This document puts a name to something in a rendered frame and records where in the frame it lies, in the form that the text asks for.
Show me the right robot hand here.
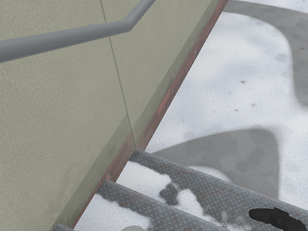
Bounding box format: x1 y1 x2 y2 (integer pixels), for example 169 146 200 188
248 207 307 231

